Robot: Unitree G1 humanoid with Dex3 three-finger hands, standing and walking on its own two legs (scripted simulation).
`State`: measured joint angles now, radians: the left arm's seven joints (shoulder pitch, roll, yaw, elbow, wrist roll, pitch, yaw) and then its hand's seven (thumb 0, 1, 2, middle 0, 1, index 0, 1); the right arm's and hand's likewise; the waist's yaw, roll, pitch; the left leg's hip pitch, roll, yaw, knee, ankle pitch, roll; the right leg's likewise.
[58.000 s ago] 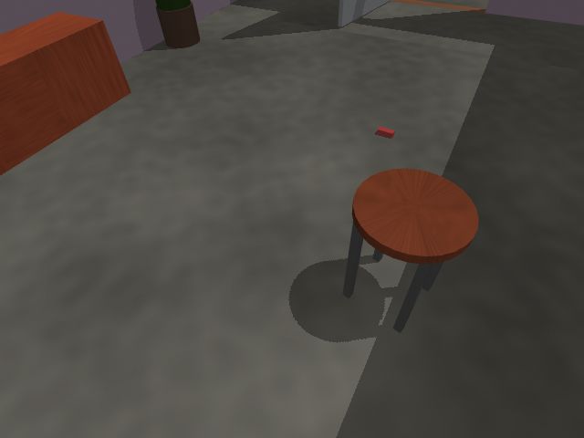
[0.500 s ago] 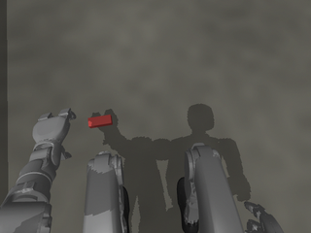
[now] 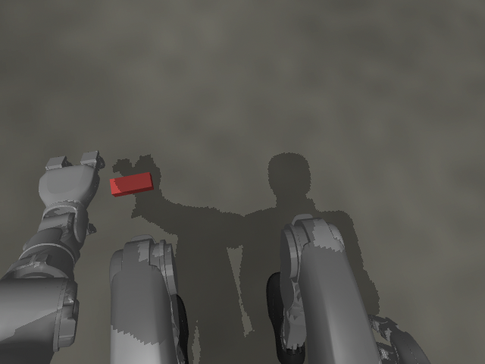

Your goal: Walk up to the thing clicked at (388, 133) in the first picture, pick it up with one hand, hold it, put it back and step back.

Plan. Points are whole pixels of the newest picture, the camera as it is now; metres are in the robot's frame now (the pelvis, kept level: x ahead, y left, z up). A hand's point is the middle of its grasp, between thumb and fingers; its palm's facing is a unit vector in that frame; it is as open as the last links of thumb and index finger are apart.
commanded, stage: rise first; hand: left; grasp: from above
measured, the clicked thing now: (132, 184) +0.48 +0.22 -0.34
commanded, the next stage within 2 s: none
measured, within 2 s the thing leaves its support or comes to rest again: neither
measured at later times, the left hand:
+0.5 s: hand (95, 197) +0.42 +0.25 -0.20, palm faces -0.46 -0.07 -0.88, open 13.2 cm
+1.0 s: hand (102, 194) +0.43 +0.25 -0.22, palm faces -0.45 -0.07 -0.89, open 13.3 cm
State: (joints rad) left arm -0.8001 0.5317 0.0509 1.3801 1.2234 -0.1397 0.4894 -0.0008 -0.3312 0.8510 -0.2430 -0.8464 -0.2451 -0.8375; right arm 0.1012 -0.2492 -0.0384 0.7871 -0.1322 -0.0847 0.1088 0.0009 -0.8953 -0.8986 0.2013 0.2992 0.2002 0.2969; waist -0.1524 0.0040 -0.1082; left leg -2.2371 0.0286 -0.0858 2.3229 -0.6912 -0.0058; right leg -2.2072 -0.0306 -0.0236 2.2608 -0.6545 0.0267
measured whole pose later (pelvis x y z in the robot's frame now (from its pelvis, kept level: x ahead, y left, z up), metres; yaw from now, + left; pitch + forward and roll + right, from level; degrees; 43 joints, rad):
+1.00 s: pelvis +0.01 +0.00 -0.03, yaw -1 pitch +34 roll -6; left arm -0.89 0.57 0.09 1.52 1.24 -0.15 0.55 0.00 -0.37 0.88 -0.21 -0.91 -0.21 -0.90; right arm 0.13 -0.28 0.00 0.80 -0.18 -0.11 0.18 0.00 -0.90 -0.90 0.20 0.30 0.20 0.30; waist -0.21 0.00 -0.06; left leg -2.32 0.03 -0.11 2.43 -0.72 -0.01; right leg -2.29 -0.02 -0.04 2.35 -0.67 0.03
